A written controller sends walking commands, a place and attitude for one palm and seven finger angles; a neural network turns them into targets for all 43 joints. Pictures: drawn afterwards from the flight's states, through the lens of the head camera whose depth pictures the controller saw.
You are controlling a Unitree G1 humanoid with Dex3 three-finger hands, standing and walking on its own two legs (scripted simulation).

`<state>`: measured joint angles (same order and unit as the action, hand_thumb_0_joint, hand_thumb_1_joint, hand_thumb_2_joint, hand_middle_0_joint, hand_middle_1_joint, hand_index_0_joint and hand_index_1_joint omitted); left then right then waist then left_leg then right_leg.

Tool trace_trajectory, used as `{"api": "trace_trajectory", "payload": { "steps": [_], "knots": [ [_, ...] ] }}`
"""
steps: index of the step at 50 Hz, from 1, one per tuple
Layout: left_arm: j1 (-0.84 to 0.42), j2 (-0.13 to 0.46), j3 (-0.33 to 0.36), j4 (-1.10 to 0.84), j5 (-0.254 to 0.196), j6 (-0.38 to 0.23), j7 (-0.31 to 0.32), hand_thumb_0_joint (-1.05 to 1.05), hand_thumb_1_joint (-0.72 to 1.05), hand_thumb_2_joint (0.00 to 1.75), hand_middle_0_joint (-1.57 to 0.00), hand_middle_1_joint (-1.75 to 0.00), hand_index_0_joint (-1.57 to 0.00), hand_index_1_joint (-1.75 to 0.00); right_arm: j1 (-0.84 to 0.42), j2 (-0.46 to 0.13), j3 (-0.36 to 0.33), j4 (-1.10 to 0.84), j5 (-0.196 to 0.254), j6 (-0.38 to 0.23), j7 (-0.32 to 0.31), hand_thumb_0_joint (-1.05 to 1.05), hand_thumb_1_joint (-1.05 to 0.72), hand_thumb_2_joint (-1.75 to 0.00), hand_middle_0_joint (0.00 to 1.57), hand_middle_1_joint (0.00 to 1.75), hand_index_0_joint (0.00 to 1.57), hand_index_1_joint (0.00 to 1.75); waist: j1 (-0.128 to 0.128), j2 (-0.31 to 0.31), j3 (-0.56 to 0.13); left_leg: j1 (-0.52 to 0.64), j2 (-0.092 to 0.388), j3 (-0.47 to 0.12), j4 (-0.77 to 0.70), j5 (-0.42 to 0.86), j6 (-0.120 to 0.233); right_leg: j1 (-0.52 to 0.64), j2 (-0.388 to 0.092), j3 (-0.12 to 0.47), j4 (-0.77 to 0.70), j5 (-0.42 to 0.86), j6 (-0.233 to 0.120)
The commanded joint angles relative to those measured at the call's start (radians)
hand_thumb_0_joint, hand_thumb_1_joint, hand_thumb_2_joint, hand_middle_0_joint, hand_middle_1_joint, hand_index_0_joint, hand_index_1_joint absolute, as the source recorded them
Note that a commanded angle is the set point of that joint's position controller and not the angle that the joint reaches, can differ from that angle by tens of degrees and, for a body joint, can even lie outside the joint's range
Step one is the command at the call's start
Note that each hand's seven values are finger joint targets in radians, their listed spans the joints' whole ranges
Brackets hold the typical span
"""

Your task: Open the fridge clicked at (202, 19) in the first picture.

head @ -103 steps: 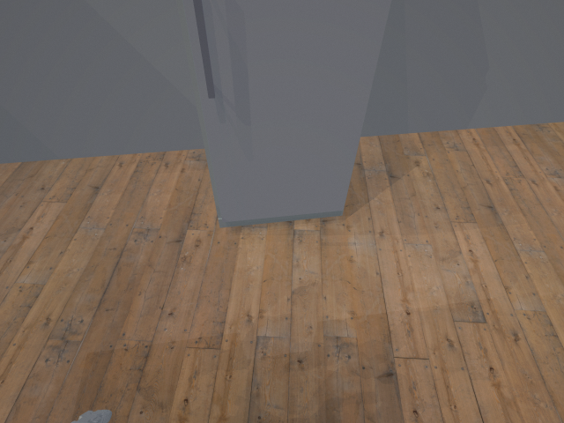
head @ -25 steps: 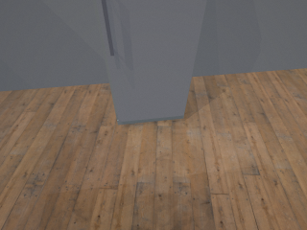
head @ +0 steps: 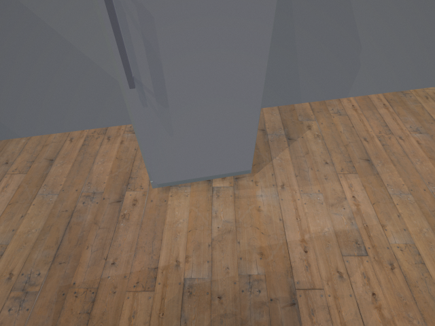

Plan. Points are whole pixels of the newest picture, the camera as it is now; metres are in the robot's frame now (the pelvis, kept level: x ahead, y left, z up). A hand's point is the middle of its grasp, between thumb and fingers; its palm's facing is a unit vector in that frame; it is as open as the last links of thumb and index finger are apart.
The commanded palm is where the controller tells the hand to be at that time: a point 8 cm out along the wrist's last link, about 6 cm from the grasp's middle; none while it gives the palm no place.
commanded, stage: turn to face it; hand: left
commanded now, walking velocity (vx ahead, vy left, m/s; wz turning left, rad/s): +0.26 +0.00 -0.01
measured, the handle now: (118, 33) +0.85 +0.36 +0.14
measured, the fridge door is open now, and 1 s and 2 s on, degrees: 0 0 0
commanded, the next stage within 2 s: take the last steps up to it in 0.74 s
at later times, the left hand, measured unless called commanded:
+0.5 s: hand (118, 319) +0.16 +0.23 -0.17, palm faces +0.14 -0.97 -0.18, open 7.4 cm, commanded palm none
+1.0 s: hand out of the picture +0.13 +0.20 -0.15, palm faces +0.29 -0.94 -0.20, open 7.4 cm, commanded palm none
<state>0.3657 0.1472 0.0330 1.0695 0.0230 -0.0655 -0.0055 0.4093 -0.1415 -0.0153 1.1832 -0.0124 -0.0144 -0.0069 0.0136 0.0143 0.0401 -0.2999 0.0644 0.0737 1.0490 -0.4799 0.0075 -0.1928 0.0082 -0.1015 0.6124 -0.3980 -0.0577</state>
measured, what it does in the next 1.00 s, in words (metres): walks ahead: left foot, then right foot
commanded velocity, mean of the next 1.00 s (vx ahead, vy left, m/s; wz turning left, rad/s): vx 0.07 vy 0.00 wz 0.26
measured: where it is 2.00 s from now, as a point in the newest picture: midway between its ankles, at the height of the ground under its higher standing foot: (199, 281)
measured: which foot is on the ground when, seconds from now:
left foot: up 0.00-0.28, down 0.30-0.74, up 0.76-1.00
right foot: down 0.00-0.30, up 0.32-0.72, down 0.74-1.00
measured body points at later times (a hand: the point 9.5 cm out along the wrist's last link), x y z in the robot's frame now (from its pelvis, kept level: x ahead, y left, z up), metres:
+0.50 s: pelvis +0.14 +0.05 +0.00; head +0.15 +0.07 +0.45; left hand +0.15 +0.28 -0.16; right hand +0.23 -0.18 -0.14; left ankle +0.23 +0.12 -0.73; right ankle +0.13 -0.09 -0.66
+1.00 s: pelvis +0.17 +0.03 +0.02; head +0.20 +0.03 +0.47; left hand +0.12 +0.25 -0.13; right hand +0.26 -0.19 -0.14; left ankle +0.13 +0.15 -0.68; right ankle +0.17 -0.08 -0.73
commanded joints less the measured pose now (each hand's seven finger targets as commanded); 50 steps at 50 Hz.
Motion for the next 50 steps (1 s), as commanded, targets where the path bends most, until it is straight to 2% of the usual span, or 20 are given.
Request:
{"api": "trace_trajectory", "payload": {
  "steps": [1, 3, 9, 12, 13, 14, 15, 16, 17, 18, 21, 30, 35, 36, 37, 38, 41, 43, 47, 50],
  "knots": [
    [0.217, 0.115, 0.019, 0.039, 0.005, -0.007, 0.037, 0.00, 0.90, 0.90, -0.20, -0.30, -0.20, -0.30, -0.215, -0.063, -0.033, -0.162, -0.011, -0.037, 0.007, 0.00, -0.90, -0.90, 0.20, 0.30, 0.20, 0.30, 0.046, -0.065, 0.093, -0.431, 0.065, -0.019, 0.139, 0.103, -0.016, 0.187, -0.324, 0.354, -0.344, 0.510, -0.149],
    [0.169, 0.110, 0.018, 0.031, 0.007, -0.014, 0.041, 0.00, 0.90, 0.90, -0.20, -0.30, -0.20, -0.30, -0.183, -0.043, -0.037, -0.157, -0.007, -0.025, 0.017, 0.00, -0.90, -0.90, 0.20, 0.30, 0.20, 0.30, 0.007, -0.102, 0.073, -0.383, 0.066, 0.003, 0.043, 0.156, -0.028, 0.142, -0.283, 0.232, -0.361, 0.535, -0.123],
    [0.133, 0.111, 0.014, 0.046, 0.004, -0.011, 0.047, 0.00, 0.90, 0.90, -0.20, -0.30, -0.20, -0.30, -0.234, -0.021, -0.024, -0.182, 0.004, -0.024, 0.029, 0.00, -0.90, -0.90, 0.20, 0.30, 0.20, 0.30, -0.010, -0.165, 0.086, -0.165, -0.014, 0.092, -0.306, 0.326, 0.004, 0.087, -0.202, 0.057, -0.338, 0.776, -0.042],
    [0.097, 0.135, 0.022, 0.042, 0.000, 0.000, 0.054, 0.00, 0.90, 0.90, -0.20, -0.30, -0.20, -0.30, -0.063, -0.071, -0.032, -0.142, -0.004, -0.028, 0.012, 0.00, -0.90, -0.90, 0.20, 0.30, 0.20, 0.30, -0.093, -0.133, -0.012, 0.100, -0.060, 0.080, -0.462, 0.437, 0.038, 0.098, -0.195, -0.007, -0.080, 0.881, 0.003],
    [0.101, 0.131, 0.022, 0.030, -0.007, 0.008, 0.053, 0.00, 0.90, 0.90, -0.20, -0.30, -0.20, -0.30, 0.045, -0.126, -0.044, -0.117, -0.012, -0.026, 0.004, 0.00, -0.90, -0.90, 0.20, 0.30, 0.20, 0.30, -0.131, -0.060, -0.079, 0.253, -0.016, 0.026, -0.494, 0.627, 0.060, 0.034, -0.169, -0.025, 0.113, 0.757, 0.030],
    [0.156, 0.093, 0.024, 0.011, -0.025, 0.016, 0.049, 0.00, 0.90, 0.90, -0.20, -0.30, -0.20, -0.30, 0.104, -0.219, -0.062, -0.121, -0.023, -0.025, -0.008, 0.00, -0.90, -0.90, 0.20, 0.30, 0.20, 0.30, -0.125, 0.156, -0.194, 0.447, 0.215, -0.261, -0.504, 0.958, 0.173, -0.163, -0.054, -0.060, 0.388, 0.291, 0.073],
    [0.169, 0.058, 0.017, -0.016, -0.022, 0.015, 0.049, 0.00, 0.90, 0.90, -0.20, -0.30, -0.20, -0.30, 0.115, -0.266, -0.065, -0.124, -0.006, -0.016, -0.010, 0.00, -0.90, -0.90, 0.20, 0.30, 0.20, 0.30, -0.099, 0.237, -0.220, 0.378, 0.359, -0.428, -0.630, 1.061, 0.277, -0.185, 0.011, 0.001, 0.652, -0.258, 0.066],
    [0.126, 0.060, 0.017, -0.038, -0.015, 0.025, 0.051, 0.00, 0.90, 0.90, -0.20, -0.30, -0.20, -0.30, 0.042, -0.272, -0.063, -0.145, 0.005, -0.016, -0.015, 0.00, -0.90, -0.90, 0.20, 0.30, 0.20, 0.30, -0.075, 0.168, -0.187, 0.297, 0.377, -0.480, -0.682, 0.849, 0.300, -0.263, -0.018, 0.074, 0.733, -0.245, 0.063],
    [0.080, 0.051, 0.013, -0.049, -0.012, 0.035, 0.051, 0.00, 0.90, 0.90, -0.20, -0.30, -0.20, -0.30, -0.052, -0.243, -0.064, -0.174, 0.006, -0.015, -0.021, 0.00, -0.90, -0.90, 0.20, 0.30, 0.20, 0.30, -0.056, 0.197, -0.113, 0.178, 0.359, -0.486, -0.746, 0.564, 0.290, -0.321, -0.068, 0.096, 0.748, -0.188, 0.074],
    [0.038, 0.072, 0.022, -0.049, -0.001, 0.044, 0.042, 0.00, 0.90, 0.90, -0.20, -0.30, -0.20, -0.30, -0.134, -0.181, -0.050, -0.196, -0.001, -0.012, -0.020, 0.00, -0.90, -0.90, 0.20, 0.30, 0.20, 0.30, -0.036, 0.122, -0.024, 0.027, 0.285, -0.428, -0.789, 0.364, 0.242, -0.300, -0.101, 0.107, 0.698, -0.121, 0.081],
    [0.083, 0.049, 0.024, -0.042, 0.001, 0.082, 0.030, 0.00, 0.90, 0.90, -0.20, -0.30, -0.20, -0.30, -0.231, -0.165, -0.045, -0.237, -0.009, -0.008, -0.012, 0.00, -0.90, -0.90, 0.20, 0.30, 0.20, 0.30, 0.024, 0.115, -0.007, -0.173, 0.168, -0.260, -0.844, 0.183, 0.161, -0.164, -0.100, 0.066, 0.519, -0.020, 0.088],
    [-0.037, 0.069, 0.034, -0.136, 0.004, 0.094, 0.037, 0.00, 0.90, 0.90, -0.20, -0.30, -0.20, -0.30, -0.177, -0.196, -0.074, -0.264, -0.018, 0.022, -0.003, 0.00, -0.90, -0.90, 0.20, 0.30, 0.20, 0.30, -0.022, 0.072, -0.040, -0.064, 0.161, -0.364, -0.860, 0.037, 0.179, -0.183, -0.061, 0.062, 0.244, -0.021, 0.089],
    [0.048, 0.075, 0.031, -0.121, -0.003, 0.080, 0.043, 0.00, 0.90, 0.90, -0.20, -0.30, -0.20, -0.30, -0.189, -0.185, -0.076, -0.267, -0.011, 0.032, 0.001, 0.00, -0.90, -0.90, 0.20, 0.30, 0.20, 0.30, 0.018, 0.050, -0.048, -0.123, 0.099, -0.334, -0.791, 0.076, 0.114, 0.064, -0.039, 0.051, -0.154, 0.104, 0.068],
    [0.060, 0.113, 0.036, -0.118, 0.002, 0.073, 0.047, 0.00, 0.90, 0.90, -0.20, -0.30, -0.20, -0.30, -0.183, -0.152, -0.071, -0.269, -0.004, 0.034, 0.006, 0.00, -0.90, -0.90, 0.20, 0.30, 0.20, 0.30, 0.021, -0.028, -0.030, -0.186, 0.030, -0.275, -0.691, 0.072, 0.061, 0.126, -0.113, 0.134, -0.288, 0.093, 0.040],
    [0.039, 0.190, 0.046, -0.134, 0.014, 0.062, 0.054, 0.00, 0.90, 0.90, -0.20, -0.30, -0.20, -0.30, -0.167, -0.096, -0.061, -0.282, 0.006, 0.035, 0.010, 0.00, -0.90, -0.90, 0.20, 0.30, 0.20, 0.30, 0.008, -0.229, -0.018, -0.280, -0.083, -0.145, -0.480, 0.074, -0.002, 0.123, -0.321, 0.376, -0.407, -0.002, -0.036],
    [-0.028, 0.229, 0.052, -0.165, 0.006, 0.061, 0.053, 0.00, 0.90, 0.90, -0.20, -0.30, -0.20, -0.30, -0.198, -0.127, -0.069, -0.300, -0.004, 0.041, 0.010, 0.00, -0.90, -0.90, 0.20, 0.30, 0.20, 0.30, 0.011, -0.277, 0.015, -0.244, -0.104, -0.081, -0.278, 0.023, -0.014, -0.031, -0.446, 0.441, -0.457, 0.028, -0.109],
    [-0.119, 0.166, 0.037, -0.175, 0.001, 0.048, 0.049, 0.00, 0.90, 0.90, -0.20, -0.30, -0.20, -0.30, -0.159, -0.112, -0.073, -0.249, -0.008, 0.054, 0.014, 0.00, -0.90, -0.90, 0.20, 0.30, 0.20, 0.30, -0.042, -0.114, 0.030, -0.227, -0.067, -0.093, 0.011, 0.094, -0.022, -0.055, -0.319, 0.231, -0.354, 0.370, -0.094],
    [-0.077, 0.148, 0.032, -0.154, 0.002, 0.038, 0.049, 0.00, 0.90, 0.90, -0.20, -0.30, -0.20, -0.30, -0.141, -0.092, -0.062, -0.237, -0.007, 0.049, 0.013, 0.00, -0.90, -0.90, 0.20, 0.30, 0.20, 0.30, -0.031, -0.116, -0.006, -0.240, -0.052, -0.075, -0.001, 0.103, -0.035, 0.047, -0.298, 0.166, -0.315, 0.516, -0.078],
    [0.069, 0.164, 0.039, -0.077, 0.009, 0.023, 0.038, 0.00, 0.90, 0.90, -0.20, -0.30, -0.20, -0.30, -0.237, -0.089, -0.050, -0.257, -0.011, 0.028, 0.021, 0.00, -0.90, -0.90, 0.20, 0.30, 0.20, 0.30, 0.043, -0.163, -0.020, -0.265, -0.025, -0.027, -0.158, 0.059, -0.034, 0.188, -0.325, 0.187, -0.328, 0.389, -0.094],
    [0.100, 0.186, 0.043, -0.042, 0.014, 0.022, 0.028, 0.00, 0.90, 0.90, -0.20, -0.30, -0.20, -0.30, -0.275, -0.077, -0.043, -0.264, -0.010, 0.013, 0.027, 0.00, -0.90, -0.90, 0.20, 0.30, 0.20, 0.30, 0.059, -0.184, 0.009, -0.206, -0.024, 0.002, -0.280, 0.034, -0.016, 0.146, -0.337, 0.210, -0.356, 0.211, -0.104]
  ]
}}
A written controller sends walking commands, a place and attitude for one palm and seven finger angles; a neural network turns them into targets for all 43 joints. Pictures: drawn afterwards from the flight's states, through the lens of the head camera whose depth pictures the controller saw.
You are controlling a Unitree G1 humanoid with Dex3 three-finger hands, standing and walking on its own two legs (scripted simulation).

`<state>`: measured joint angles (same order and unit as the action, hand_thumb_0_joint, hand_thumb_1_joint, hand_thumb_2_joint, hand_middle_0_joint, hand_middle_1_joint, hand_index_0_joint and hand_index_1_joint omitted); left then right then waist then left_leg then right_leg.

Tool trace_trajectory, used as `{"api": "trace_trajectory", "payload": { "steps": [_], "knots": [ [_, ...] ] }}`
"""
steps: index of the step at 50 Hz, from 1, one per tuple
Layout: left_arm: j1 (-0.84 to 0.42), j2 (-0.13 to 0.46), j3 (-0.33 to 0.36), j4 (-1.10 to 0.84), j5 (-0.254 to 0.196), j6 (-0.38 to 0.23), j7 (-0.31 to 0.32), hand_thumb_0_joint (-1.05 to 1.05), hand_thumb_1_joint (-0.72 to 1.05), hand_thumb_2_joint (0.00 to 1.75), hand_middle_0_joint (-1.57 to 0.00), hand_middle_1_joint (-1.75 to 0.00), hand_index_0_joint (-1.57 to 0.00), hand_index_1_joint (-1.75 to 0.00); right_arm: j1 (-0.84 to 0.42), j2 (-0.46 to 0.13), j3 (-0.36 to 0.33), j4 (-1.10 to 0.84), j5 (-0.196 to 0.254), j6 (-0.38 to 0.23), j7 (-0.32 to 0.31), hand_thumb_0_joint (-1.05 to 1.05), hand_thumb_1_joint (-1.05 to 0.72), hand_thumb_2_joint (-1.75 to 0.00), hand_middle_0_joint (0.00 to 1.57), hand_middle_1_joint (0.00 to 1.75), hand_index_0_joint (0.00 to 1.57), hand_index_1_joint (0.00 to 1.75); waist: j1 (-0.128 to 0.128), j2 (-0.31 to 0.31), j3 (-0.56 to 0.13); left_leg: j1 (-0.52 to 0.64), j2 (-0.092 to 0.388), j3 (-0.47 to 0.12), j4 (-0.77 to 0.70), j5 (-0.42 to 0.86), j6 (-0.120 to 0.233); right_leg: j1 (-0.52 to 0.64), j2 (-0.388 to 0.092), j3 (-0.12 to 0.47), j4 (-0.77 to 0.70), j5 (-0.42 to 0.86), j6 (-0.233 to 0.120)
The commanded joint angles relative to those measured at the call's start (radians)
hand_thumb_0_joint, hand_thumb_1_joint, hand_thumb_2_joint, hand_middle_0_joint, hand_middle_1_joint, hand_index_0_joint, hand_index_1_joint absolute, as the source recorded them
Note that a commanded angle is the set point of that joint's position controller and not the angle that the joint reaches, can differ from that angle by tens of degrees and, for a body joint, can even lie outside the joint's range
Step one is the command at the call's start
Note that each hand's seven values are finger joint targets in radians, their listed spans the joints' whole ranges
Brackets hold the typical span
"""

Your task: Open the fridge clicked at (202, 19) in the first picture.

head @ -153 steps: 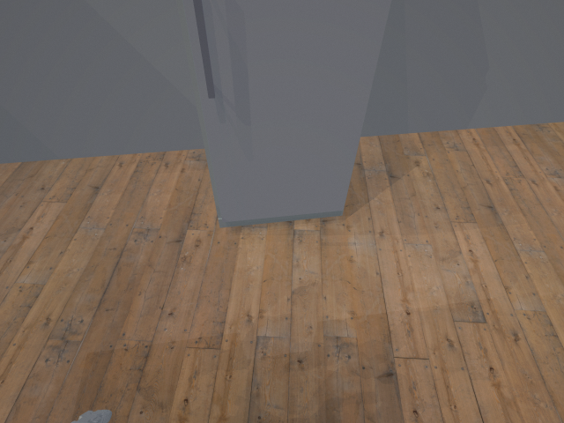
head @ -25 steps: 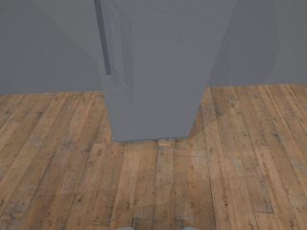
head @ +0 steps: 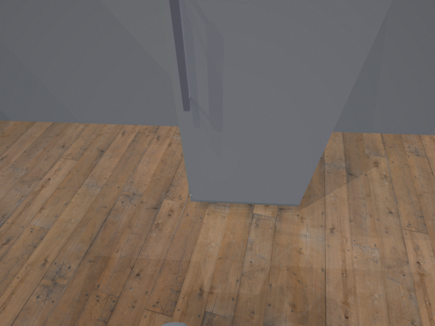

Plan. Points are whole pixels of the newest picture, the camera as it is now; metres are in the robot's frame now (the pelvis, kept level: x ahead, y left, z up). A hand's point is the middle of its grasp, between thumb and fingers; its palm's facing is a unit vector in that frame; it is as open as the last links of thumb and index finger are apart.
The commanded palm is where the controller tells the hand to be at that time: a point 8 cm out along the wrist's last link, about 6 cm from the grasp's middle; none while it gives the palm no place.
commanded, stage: take the last steps up to it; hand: left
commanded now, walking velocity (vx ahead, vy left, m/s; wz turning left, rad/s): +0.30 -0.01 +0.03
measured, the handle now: (182, 53) +0.74 +0.15 +0.12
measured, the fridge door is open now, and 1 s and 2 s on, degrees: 0 0 0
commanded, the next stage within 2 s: come to a stop and stand still in 0.68 s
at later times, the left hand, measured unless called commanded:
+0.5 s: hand (135, 296) +0.20 +0.21 -0.18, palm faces -0.01 -0.98 -0.18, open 7.4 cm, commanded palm none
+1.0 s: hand (145, 274) +0.26 +0.20 -0.19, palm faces +0.07 -0.99 -0.12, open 7.3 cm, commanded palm none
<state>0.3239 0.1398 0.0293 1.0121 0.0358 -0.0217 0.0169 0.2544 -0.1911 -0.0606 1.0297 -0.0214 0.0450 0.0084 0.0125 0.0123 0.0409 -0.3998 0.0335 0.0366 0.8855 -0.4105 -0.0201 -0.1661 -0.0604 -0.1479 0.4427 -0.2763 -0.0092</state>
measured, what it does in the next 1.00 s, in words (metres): walks ahead: left foot, then right foot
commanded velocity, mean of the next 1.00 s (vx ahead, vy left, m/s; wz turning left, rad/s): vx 0.11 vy -0.05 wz -0.01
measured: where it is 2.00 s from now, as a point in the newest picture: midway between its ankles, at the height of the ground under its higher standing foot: outside the picture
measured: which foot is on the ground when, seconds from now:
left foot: up 0.00-0.10, down 0.12-0.54, up 0.56-0.84, down 0.86-1.00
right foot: down 0.00-0.14, up 0.16-0.50, down 0.52-0.90, up 0.92-1.00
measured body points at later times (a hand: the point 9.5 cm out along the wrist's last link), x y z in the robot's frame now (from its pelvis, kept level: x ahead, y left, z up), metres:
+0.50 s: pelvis +0.13 +0.03 -0.01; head +0.15 +0.02 +0.44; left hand +0.20 +0.26 -0.16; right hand +0.05 -0.19 -0.17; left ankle +0.00 +0.14 -0.74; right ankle +0.23 -0.09 -0.73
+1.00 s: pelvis +0.26 +0.04 +0.00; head +0.27 +0.07 +0.44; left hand +0.26 +0.25 -0.18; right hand +0.32 -0.19 -0.14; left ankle +0.30 +0.13 -0.74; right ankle +0.24 -0.09 -0.73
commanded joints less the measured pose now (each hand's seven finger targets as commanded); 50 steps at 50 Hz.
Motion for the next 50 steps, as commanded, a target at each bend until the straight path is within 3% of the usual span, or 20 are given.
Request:
{"api": "trace_trajectory", "payload": {
  "steps": [1, 4, 5, 6, 7, 8, 10, 14, 22, 25, 26, 27, 29, 31, 33, 38, 41, 43, 45, 50],
  "knots": [
    [0.136, 0.195, 0.047, 0.020, 0.001, -0.020, 0.003, 0.00, 0.90, 0.90, -0.20, -0.30, -0.20, -0.30, -0.111, -0.023, 0.004, -0.103, 0.000, -0.050, 0.012, 0.00, -0.90, -0.90, 0.20, 0.30, 0.20, 0.30, 0.055, -0.184, 0.011, -0.058, 0.003, 0.052, -0.167, -0.032, 0.018, 0.090, -0.260, 0.246, -0.186, 0.048, -0.147],
    [0.074, 0.181, 0.044, 0.030, -0.012, -0.010, -0.002, 0.00, 0.90, 0.90, -0.20, -0.30, -0.20, -0.30, 0.028, -0.026, 0.009, -0.045, 0.000, -0.066, 0.003, 0.00, -0.90, -0.90, 0.20, 0.30, 0.20, 0.30, -0.017, -0.145, 0.002, 0.256, -0.023, 0.110, -0.431, 0.109, 0.028, -0.105, -0.175, 0.145, -0.109, -0.131, -0.081],
    [0.066, 0.144, 0.036, 0.027, -0.016, -0.007, -0.007, 0.00, 0.90, 0.90, -0.20, -0.30, -0.20, -0.30, 0.103, -0.070, 0.000, -0.013, 0.000, -0.074, -0.007, 0.00, -0.90, -0.90, 0.20, 0.30, 0.20, 0.30, -0.047, -0.018, -0.018, 0.414, 0.035, 0.030, -0.492, 0.081, 0.042, -0.221, -0.128, 0.101, 0.004, -0.168, -0.045],
    [0.050, 0.088, 0.026, 0.005, -0.017, -0.006, -0.016, 0.00, 0.90, 0.90, -0.20, -0.30, -0.20, -0.30, 0.198, -0.156, -0.021, 0.012, -0.006, -0.080, -0.017, 0.00, -0.90, -0.90, 0.20, 0.30, 0.20, 0.30, -0.090, 0.201, -0.043, 0.527, 0.244, -0.260, -0.578, 0.011, 0.123, -0.389, -0.033, 0.004, 0.240, -0.190, 0.006],
    [-0.027, 0.075, 0.017, -0.037, -0.010, -0.014, -0.019, 0.00, 0.90, 0.90, -0.20, -0.30, -0.20, -0.30, 0.285, -0.218, -0.034, 0.025, -0.005, -0.077, -0.025, 0.00, -0.90, -0.90, 0.20, 0.30, 0.20, 0.30, -0.124, 0.236, -0.005, 0.530, 0.380, -0.432, -0.668, 0.039, 0.203, -0.516, 0.013, -0.001, 0.443, -0.291, 0.016],
    [-0.078, 0.088, 0.025, -0.044, -0.003, -0.009, -0.014, 0.00, 0.90, 0.90, -0.20, -0.30, -0.20, -0.30, 0.278, -0.192, -0.026, 0.040, -0.010, -0.081, -0.035, 0.00, -0.90, -0.90, 0.20, 0.30, 0.20, 0.30, -0.130, 0.236, 0.030, 0.478, 0.387, -0.432, -0.701, 0.036, 0.220, -0.551, -0.010, 0.071, 0.584, -0.290, 0.006],
    [-0.092, 0.094, 0.034, -0.017, -0.007, -0.011, -0.029, 0.00, 0.90, 0.90, -0.20, -0.30, -0.20, -0.30, 0.175, -0.114, -0.004, 0.018, -0.005, -0.094, -0.041, 0.00, -0.90, -0.90, 0.20, 0.30, 0.20, 0.30, -0.080, 0.135, 0.115, 0.374, 0.329, -0.302, -0.704, 0.169, 0.217, -0.553, -0.064, 0.122, 0.663, -0.148, 0.002],
    [-0.034, 0.065, 0.028, 0.016, -0.011, 0.002, -0.040, 0.00, 0.90, 0.90, -0.20, -0.30, -0.20, -0.30, 0.134, -0.087, 0.004, 0.021, 0.000, -0.119, -0.044, 0.00, -0.90, -0.90, 0.20, 0.30, 0.20, 0.30, -0.021, 0.110, 0.077, 0.357, 0.247, -0.093, -0.685, 0.482, 0.193, -0.448, -0.066, 0.092, 0.562, -0.026, 0.027],
    [-0.158, 0.075, 0.032, -0.031, -0.015, -0.003, -0.044, 0.00, 0.90, 0.90, -0.20, -0.30, -0.20, -0.30, 0.162, -0.110, -0.009, 0.066, -0.010, -0.109, -0.040, 0.00, -0.90, -0.90, 0.20, 0.30, 0.20, 0.30, -0.030, 0.101, 0.093, 0.336, 0.247, -0.039, -0.611, 0.550, 0.169, -0.268, -0.013, 0.032, 0.212, 0.048, -0.009],
    [0.100, 0.136, 0.055, 0.046, -0.007, -0.022, -0.035, 0.00, 0.90, 0.90, -0.20, -0.30, -0.20, -0.30, 0.136, -0.107, -0.006, 0.073, 0.003, -0.106, -0.036, 0.00, -0.90, -0.90, 0.20, 0.30, 0.20, 0.30, 0.098, 0.000, -0.015, 0.204, 0.159, 0.044, -0.272, 0.609, 0.108, 0.125, 0.024, 0.026, 0.074, 0.124, -0.044],
    [0.210, 0.225, 0.079, 0.077, 0.000, -0.037, -0.023, 0.00, 0.90, 0.90, -0.20, -0.30, -0.20, -0.30, 0.178, -0.052, 0.002, 0.061, 0.014, -0.111, -0.027, 0.00, -0.90, -0.90, 0.20, 0.30, 0.20, 0.30, 0.127, -0.209, -0.128, 0.012, 0.057, 0.113, 0.032, 0.347, 0.064, 0.334, -0.195, 0.306, 0.005, 0.122, -0.124],
    [0.254, 0.292, 0.086, 0.073, -0.017, -0.035, -0.015, 0.00, 0.90, 0.90, -0.20, -0.30, -0.20, -0.30, 0.188, -0.029, 0.006, 0.026, 0.021, -0.104, -0.027, 0.00, -0.90, -0.90, 0.20, 0.30, 0.20, 0.30, 0.110, -0.300, -0.170, -0.121, -0.028, 0.066, 0.327, -0.170, 0.053, 0.349, -0.397, 0.610, -0.152, 0.141, -0.227],
    [0.067, 0.238, 0.074, 0.021, -0.023, -0.023, -0.006, 0.00, 0.90, 0.90, -0.20, -0.30, -0.20, -0.30, 0.066, -0.038, -0.006, 0.006, 0.013, -0.091, -0.020, 0.00, -0.90, -0.90, 0.20, 0.30, 0.20, 0.30, 0.078, -0.154, -0.017, -0.188, 0.059, -0.038, 0.444, -0.075, 0.072, 0.066, -0.355, 0.559, -0.260, -0.258, -0.232],
    [-0.048, 0.150, 0.045, -0.011, -0.017, -0.029, 0.004, 0.00, 0.90, 0.90, -0.20, -0.30, -0.20, -0.30, 0.085, -0.017, 0.000, 0.017, -0.004, -0.074, -0.013, 0.00, -0.90, -0.90, 0.20, 0.30, 0.20, 0.30, 0.003, -0.075, 0.026, -0.114, 0.100, -0.041, 0.356, 0.040, 0.053, -0.109, -0.278, 0.363, -0.267, -0.130, -0.181],
    [-0.088, 0.131, 0.038, -0.015, -0.010, -0.037, 0.009, 0.00, 0.90, 0.90, -0.20, -0.30, -0.20, -0.30, 0.154, 0.016, 0.007, 0.037, -0.005, -0.060, -0.012, 0.00, -0.90, -0.90, 0.20, 0.30, 0.20, 0.30, -0.048, -0.090, 0.002, -0.030, 0.109, -0.007, 0.203, 0.039, 0.026, -0.165, -0.239, 0.218, -0.253, 0.037, -0.161],
    [-0.056, 0.158, 0.043, 0.002, -0.011, -0.030, 0.001, 0.00, 0.90, 0.90, -0.20, -0.30, -0.20, -0.30, 0.126, 0.042, 0.018, 0.010, -0.002, -0.069, -0.005, 0.00, -0.90, -0.90, 0.20, 0.30, 0.20, 0.30, -0.030, -0.089, -0.023, 0.075, 0.067, 0.069, -0.137, 0.086, 0.008, -0.137, -0.196, 0.173, -0.217, 0.031, -0.166],
    [-0.070, 0.118, 0.028, 0.020, -0.024, -0.013, 0.001, 0.00, 0.90, 0.90, -0.20, -0.30, -0.20, -0.30, 0.139, 0.032, 0.031, 0.039, 0.001, -0.082, -0.018, 0.00, -0.90, -0.90, 0.20, 0.30, 0.20, 0.30, -0.046, -0.092, -0.004, 0.242, 0.048, 0.072, -0.390, 0.260, -0.009, -0.177, -0.129, 0.119, -0.108, 0.070, -0.098],
    [-0.010, 0.049, 0.009, 0.025, -0.031, 0.002, 0.005, 0.00, 0.90, 0.90, -0.20, -0.30, -0.20, -0.30, 0.144, -0.063, 0.030, 0.041, -0.001, -0.094, -0.032, 0.00, -0.90, -0.90, 0.20, 0.30, 0.20, 0.30, -0.017, 0.169, -0.012, 0.240, 0.228, -0.133, -0.527, 0.563, 0.055, -0.149, -0.025, 0.067, 0.020, 0.003, 0.003],
    [0.023, 0.059, 0.007, 0.057, -0.028, 0.023, 0.013, 0.00, 0.90, 0.90, -0.20, -0.30, -0.20, -0.30, 0.040, -0.092, 0.029, 0.028, 0.004, -0.081, -0.049, 0.00, -0.90, -0.90, 0.20, 0.30, 0.20, 0.30, 0.008, 0.232, 0.021, 0.144, 0.280, -0.183, -0.607, 0.592, 0.116, -0.061, -0.004, 0.050, 0.091, -0.073, 0.032],
    [0.024, 0.103, 0.020, 0.040, -0.019, 0.052, 0.015, 0.00, 0.90, 0.90, -0.20, -0.30, -0.20, -0.30, 0.029, -0.139, -0.008, 0.014, 0.008, -0.060, -0.075, 0.00, -0.90, -0.90, 0.20, 0.30, 0.20, 0.30, -0.020, 0.139, -0.074, 0.361, 0.340, -0.155, -0.534, 1.012, 0.208, -0.212, -0.010, 0.117, 0.355, -0.221, 0.032]
  ]
}}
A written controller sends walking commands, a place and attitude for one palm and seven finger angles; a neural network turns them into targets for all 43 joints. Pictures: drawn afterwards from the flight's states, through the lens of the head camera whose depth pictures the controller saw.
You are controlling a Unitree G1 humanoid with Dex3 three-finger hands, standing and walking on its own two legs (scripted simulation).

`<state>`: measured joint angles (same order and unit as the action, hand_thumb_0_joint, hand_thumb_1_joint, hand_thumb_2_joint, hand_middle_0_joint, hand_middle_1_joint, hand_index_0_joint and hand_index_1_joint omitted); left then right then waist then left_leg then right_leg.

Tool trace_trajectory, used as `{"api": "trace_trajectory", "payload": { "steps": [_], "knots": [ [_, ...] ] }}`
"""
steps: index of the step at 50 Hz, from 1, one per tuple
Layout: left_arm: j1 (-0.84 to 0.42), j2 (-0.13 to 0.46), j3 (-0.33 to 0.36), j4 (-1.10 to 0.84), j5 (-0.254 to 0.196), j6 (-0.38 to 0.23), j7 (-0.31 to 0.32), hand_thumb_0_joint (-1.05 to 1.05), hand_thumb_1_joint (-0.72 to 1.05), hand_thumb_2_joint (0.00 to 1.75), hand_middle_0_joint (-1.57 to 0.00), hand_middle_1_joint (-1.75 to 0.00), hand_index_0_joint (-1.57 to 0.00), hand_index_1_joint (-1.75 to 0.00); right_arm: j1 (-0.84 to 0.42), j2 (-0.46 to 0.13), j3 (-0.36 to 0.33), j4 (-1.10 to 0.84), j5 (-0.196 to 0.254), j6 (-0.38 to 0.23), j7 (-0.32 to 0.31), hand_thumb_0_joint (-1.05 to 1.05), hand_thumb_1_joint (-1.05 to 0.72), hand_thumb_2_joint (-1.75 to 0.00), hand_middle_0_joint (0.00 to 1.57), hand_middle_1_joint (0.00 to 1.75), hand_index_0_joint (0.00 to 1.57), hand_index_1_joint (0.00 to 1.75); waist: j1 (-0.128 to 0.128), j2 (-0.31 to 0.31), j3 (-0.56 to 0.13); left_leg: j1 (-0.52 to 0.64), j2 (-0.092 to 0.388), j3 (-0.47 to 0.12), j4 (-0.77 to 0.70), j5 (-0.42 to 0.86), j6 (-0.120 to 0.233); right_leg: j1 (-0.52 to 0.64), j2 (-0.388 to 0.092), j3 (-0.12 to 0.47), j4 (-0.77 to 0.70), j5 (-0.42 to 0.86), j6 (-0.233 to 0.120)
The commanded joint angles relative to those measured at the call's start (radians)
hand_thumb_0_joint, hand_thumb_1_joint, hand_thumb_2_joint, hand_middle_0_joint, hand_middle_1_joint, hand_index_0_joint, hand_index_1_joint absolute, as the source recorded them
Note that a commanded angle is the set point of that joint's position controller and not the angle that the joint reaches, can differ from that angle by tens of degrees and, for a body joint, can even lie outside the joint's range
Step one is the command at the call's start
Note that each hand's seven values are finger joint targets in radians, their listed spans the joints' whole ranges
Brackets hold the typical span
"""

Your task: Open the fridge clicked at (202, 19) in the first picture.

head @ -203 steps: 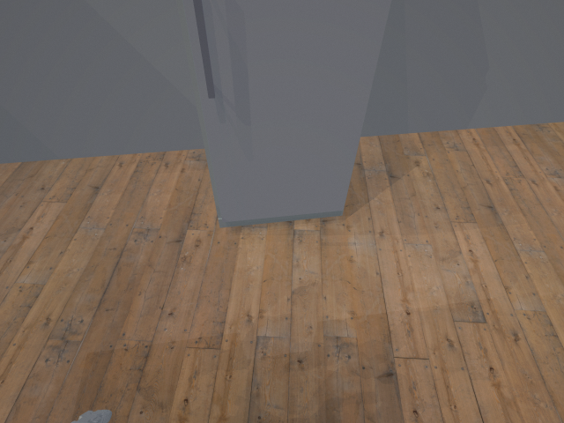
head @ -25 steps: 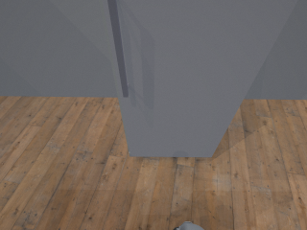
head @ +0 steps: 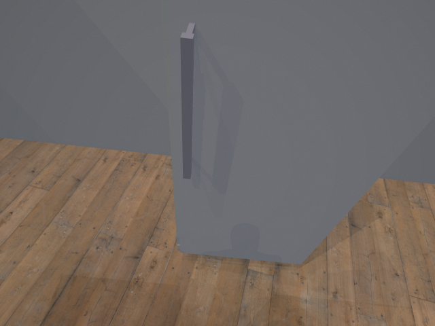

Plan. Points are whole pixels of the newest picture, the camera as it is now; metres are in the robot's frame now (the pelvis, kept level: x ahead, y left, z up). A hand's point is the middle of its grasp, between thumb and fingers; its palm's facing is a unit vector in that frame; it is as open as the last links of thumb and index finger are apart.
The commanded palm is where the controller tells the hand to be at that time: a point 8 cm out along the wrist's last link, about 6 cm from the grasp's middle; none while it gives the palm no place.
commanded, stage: come to a stop and stand still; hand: left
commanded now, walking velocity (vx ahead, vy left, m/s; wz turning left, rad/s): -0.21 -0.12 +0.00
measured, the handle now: (188, 116) +0.48 +0.11 +0.13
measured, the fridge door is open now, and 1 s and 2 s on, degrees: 0 0 0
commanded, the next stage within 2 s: look again from close up in 1.58 s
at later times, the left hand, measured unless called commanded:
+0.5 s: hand out of the picture +0.00 +0.11 -0.17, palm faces +0.02 -0.98 -0.21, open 7.3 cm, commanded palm none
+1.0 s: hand out of the picture -0.03 +0.11 -0.18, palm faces +0.03 -0.98 -0.18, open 7.4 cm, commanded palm none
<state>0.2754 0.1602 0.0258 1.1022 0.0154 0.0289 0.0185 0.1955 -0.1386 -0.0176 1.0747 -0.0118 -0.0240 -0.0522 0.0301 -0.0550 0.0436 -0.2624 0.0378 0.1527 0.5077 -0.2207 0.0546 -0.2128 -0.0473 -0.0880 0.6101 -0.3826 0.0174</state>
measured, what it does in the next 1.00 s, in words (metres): steps on the spot: right foot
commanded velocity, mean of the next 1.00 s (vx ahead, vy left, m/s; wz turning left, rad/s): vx -0.01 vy -0.01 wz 0.00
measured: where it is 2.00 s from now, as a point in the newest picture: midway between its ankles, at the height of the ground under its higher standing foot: outside the picture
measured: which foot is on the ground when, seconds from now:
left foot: down 0.00-1.00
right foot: up 0.00-0.26, down 0.28-1.00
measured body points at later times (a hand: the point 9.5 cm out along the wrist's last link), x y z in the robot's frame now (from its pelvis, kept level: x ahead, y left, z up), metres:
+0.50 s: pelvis -0.03 -0.06 +0.00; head -0.03 -0.07 +0.45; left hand +0.00 +0.17 -0.16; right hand -0.02 -0.29 -0.16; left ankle -0.01 +0.07 -0.74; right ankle -0.03 -0.17 -0.74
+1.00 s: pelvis -0.04 -0.06 +0.00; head -0.04 -0.06 +0.45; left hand -0.04 +0.17 -0.16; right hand -0.04 -0.29 -0.16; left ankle -0.01 +0.07 -0.74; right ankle -0.03 -0.17 -0.74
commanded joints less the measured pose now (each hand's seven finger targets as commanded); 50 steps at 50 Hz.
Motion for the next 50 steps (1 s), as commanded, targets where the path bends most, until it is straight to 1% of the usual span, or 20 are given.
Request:
{"api": "trace_trajectory", "payload": {
  "steps": [1, 5, 10, 12, 13, 14, 15, 16, 20, 22, 24, 25, 26, 36, 41, 42, 43, 44, 47, 50],
  "knots": [
    [0.065, 0.079, 0.029, -0.062, 0.004, 0.006, 0.013, 0.00, 0.90, 0.90, -0.20, -0.30, -0.20, -0.30, 0.086, -0.202, -0.061, -0.037, -0.004, 0.017, -0.015, 0.00, -0.90, -0.90, 0.20, 0.30, 0.20, 0.30, -0.044, 0.186, -0.096, 0.239, 0.344, -0.262, -0.141, 0.820, 0.148, -0.187, -0.018, 0.065, 0.244, -0.137, 0.006],
    [0.039, 0.060, 0.040, -0.098, 0.006, 0.013, 0.011, 0.00, 0.90, 0.90, -0.20, -0.30, -0.20, -0.30, 0.047, -0.211, -0.076, -0.061, -0.009, 0.030, -0.007, 0.00, -0.90, -0.90, 0.20, 0.30, 0.20, 0.30, -0.048, 0.175, -0.148, 0.242, 0.324, -0.213, -0.121, 0.714, 0.144, -0.217, -0.002, 0.075, 0.309, -0.118, 0.011],
    [0.086, 0.038, 0.033, -0.095, 0.005, 0.006, 0.012, 0.00, 0.90, 0.90, -0.20, -0.30, -0.20, -0.30, -0.022, -0.195, -0.076, -0.078, -0.011, 0.037, 0.016, 0.00, -0.90, -0.90, 0.20, 0.30, 0.20, 0.30, -0.018, 0.231, -0.112, 0.055, 0.269, -0.188, -0.162, 0.274, 0.088, -0.038, -0.003, 0.024, 0.052, 0.000, 0.001],
    [0.131, 0.069, 0.032, -0.079, 0.014, -0.010, 0.014, 0.00, 0.90, 0.90, -0.20, -0.30, -0.20, -0.30, -0.015, -0.157, -0.071, -0.079, -0.003, 0.040, 0.026, 0.00, -0.90, -0.90, 0.20, 0.30, 0.20, 0.30, 0.003, 0.111, -0.084, -0.043, 0.182, -0.149, -0.073, 0.070, 0.019, 0.079, -0.011, 0.033, -0.202, 0.180, 0.000],
    [0.095, 0.128, 0.034, -0.091, 0.019, -0.022, 0.018, 0.00, 0.90, 0.90, -0.20, -0.30, -0.20, -0.30, 0.009, -0.101, -0.061, -0.087, 0.006, 0.044, 0.031, 0.00, -0.90, -0.90, 0.20, 0.30, 0.20, 0.30, -0.020, -0.065, -0.053, -0.100, 0.093, -0.084, 0.028, -0.095, -0.042, 0.052, -0.151, 0.209, -0.321, 0.180, -0.044],
    [0.030, 0.185, 0.035, -0.109, 0.016, -0.023, 0.018, 0.00, 0.90, 0.90, -0.20, -0.30, -0.20, -0.30, -0.012, -0.058, -0.047, -0.105, 0.007, 0.052, 0.042, 0.00, -0.90, -0.90, 0.20, 0.30, 0.20, 0.30, -0.033, -0.169, -0.007, -0.098, 0.030, -0.057, 0.086, -0.219, -0.072, -0.077, -0.272, 0.303, -0.390, 0.093, -0.112],
    [-0.005, 0.201, 0.036, -0.125, 0.014, -0.021, 0.014, 0.00, 0.90, 0.90, -0.20, -0.30, -0.20, -0.30, -0.034, -0.079, -0.050, -0.109, 0.003, 0.063, 0.045, 0.00, -0.90, -0.90, 0.20, 0.30, 0.20, 0.30, -0.022, -0.158, 0.002, -0.040, 0.024, -0.081, 0.168, -0.235, -0.068, -0.195, -0.271, 0.296, -0.431, -0.067, -0.140],
    [-0.039, 0.191, 0.038, -0.127, 0.013, -0.020, 0.017, 0.00, 0.90, 0.90, -0.20, -0.30, -0.20, -0.30, -0.041, -0.079, -0.050, -0.103, -0.003, 0.071, 0.045, 0.00, -0.90, -0.90, 0.20, 0.30, 0.20, 0.30, -0.024, -0.213, 0.050, -0.050, 0.026, -0.106, 0.216, -0.216, -0.060, -0.244, -0.238, 0.310, -0.447, -0.129, -0.145],
    [-0.062, 0.134, 0.022, -0.105, 0.002, -0.031, 0.015, 0.00, 0.90, 0.90, -0.20, -0.30, -0.20, -0.30, 0.079, -0.067, -0.029, -0.027, -0.004, 0.049, 0.038, 0.00, -0.90, -0.90, 0.20, 0.30, 0.20, 0.30, -0.060, -0.065, 0.020, 0.024, 0.033, -0.111, 0.094, -0.050, -0.063, -0.147, -0.150, 0.172, -0.319, 0.089, -0.115],
    [-0.033, 0.113, 0.014, -0.085, -0.005, -0.036, 0.014, 0.00, 0.90, 0.90, -0.20, -0.30, -0.20, -0.30, 0.104, -0.071, -0.019, -0.007, -0.002, 0.030, 0.032, 0.00, -0.90, -0.90, 0.20, 0.30, 0.20, 0.30, -0.050, 0.011, 0.003, 0.071, 0.061, -0.157, -0.056, 0.088, -0.058, -0.108, -0.106, 0.134, -0.266, 0.129, -0.075],
    [-0.006, 0.096, 0.014, -0.070, -0.009, -0.038, 0.012, 0.00, 0.90, 0.90, -0.20, -0.30, -0.20, -0.30, 0.094, -0.094, -0.011, 0.002, -0.005, 0.022, 0.023, 0.00, -0.90, -0.90, 0.20, 0.30, 0.20, 0.30, -0.026, 0.043, 0.026, 0.043, 0.093, -0.179, -0.107, 0.108, -0.057, -0.062, -0.068, 0.133, -0.276, 0.151, -0.047],
    [-0.004, 0.101, 0.016, -0.053, -0.010, -0.034, 0.012, 0.00, 0.90, 0.90, -0.20, -0.30, -0.20, -0.30, 0.083, -0.091, -0.011, 0.015, -0.004, 0.017, 0.023, 0.00, -0.90, -0.90, 0.20, 0.30, 0.20, 0.30, -0.019, 0.128, 0.006, 0.036, 0.091, -0.187, -0.127, 0.115, -0.056, -0.024, -0.068, 0.119, -0.259, 0.177, -0.042],
    [0.001, 0.111, 0.017, -0.045, -0.011, -0.033, 0.012, 0.00, 0.90, 0.90, -0.20, -0.30, -0.20, -0.30, 0.084, -0.089, -0.008, 0.020, -0.003, 0.016, 0.023, 0.00, -0.90, -0.90, 0.20, 0.30, 0.20, 0.30, -0.015, 0.145, -0.008, 0.021, 0.093, -0.188, -0.142, 0.107, -0.056, 0.021, -0.065, 0.110, -0.253, 0.195, -0.038],
    [0.019, 0.095, 0.012, -0.013, -0.008, -0.035, 0.012, 0.00, 0.90, 0.90, -0.20, -0.30, -0.20, -0.30, 0.155, -0.063, -0.007, 0.054, -0.006, 0.027, 0.022, 0.00, -0.90, -0.90, 0.20, 0.30, 0.20, 0.30, -0.030, 0.009, 0.051, 0.035, 0.056, -0.139, -0.144, -0.011, -0.067, -0.041, -0.076, 0.143, -0.357, 0.000, -0.046],
    [0.046, 0.076, 0.011, -0.002, -0.008, -0.039, 0.014, 0.00, 0.90, 0.90, -0.20, -0.30, -0.20, -0.30, 0.171, -0.055, -0.005, 0.058, -0.005, 0.021, 0.019, 0.00, -0.90, -0.90, 0.20, 0.30, 0.20, 0.30, -0.030, 0.032, 0.036, 0.047, 0.060, -0.141, -0.146, 0.012, -0.066, -0.035, -0.072, 0.136, -0.345, 0.041, -0.048],
    [0.045, 0.252, 0.000, -0.089, 0.017, -0.071, 0.017, 0.00, 0.90, 0.90, -0.20, -0.30, -0.20, -0.30, 0.118, -0.196, -0.014, -0.065, -0.018, 0.002, 0.033, 0.00, -0.90, -0.90, 0.20, 0.30, 0.20, 0.30, -0.060, 0.031, 0.145, 0.010, 0.031, -0.190, -0.084, 0.115, -0.055, -0.053, -0.054, 0.115, -0.293, 0.233, -0.060],
    [0.045, 0.189, 0.030, -0.090, 0.008, -0.075, 0.018, 0.00, 0.90, 0.90, -0.20, -0.30, -0.20, -0.30, 0.135, -0.176, -0.037, -0.087, -0.017, -0.016, 0.022, 0.00, -0.90, -0.90, 0.20, 0.30, 0.20, 0.30, -0.045, 0.111, -0.078, 0.038, 0.048, -0.167, -0.031, 0.055, -0.050, 0.010, -0.112, 0.141, -0.231, 0.161, -0.076],
    [0.044, 0.178, 0.020, -0.102, 0.004, -0.073, 0.018, 0.00, 0.90, 0.90, -0.20, -0.30, -0.20, -0.30, 0.133, -0.148, -0.033, -0.088, -0.017, -0.014, 0.017, 0.00, -0.90, -0.90, 0.20, 0.30, 0.20, 0.30, -0.045, 0.090, -0.139, 0.038, 0.032, -0.166, 0.013, 0.039, -0.046, 0.021, -0.119, 0.157, -0.243, 0.135, -0.089],
    [0.036, 0.157, 0.020, -0.132, 0.011, -0.059, 0.018, 0.00, 0.90, 0.90, -0.20, -0.30, -0.20, -0.30, 0.164, -0.121, -0.029, -0.112, -0.019, 0.004, 0.023, 0.00, -0.90, -0.90, 0.20, 0.30, 0.20, 0.30, -0.056, -0.074, -0.036, -0.024, 0.011, -0.136, 0.061, -0.037, -0.039, -0.083, -0.144, 0.192, -0.311, -0.027, -0.103],
    [0.011, 0.187, 0.031, -0.161, 0.011, -0.057, 0.019, 0.00, 0.90, 0.90, -0.20, -0.30, -0.20, -0.30, 0.161, -0.156, -0.040, -0.124, -0.011, -0.002, 0.025, 0.00, -0.90, -0.90, 0.20, 0.30, 0.20, 0.30, -0.059, 0.002, 0.039, -0.022, 0.029, -0.155, 0.019, 0.007, -0.031, -0.141, -0.110, 0.149, -0.272, 0.002, -0.096]
  ]
}}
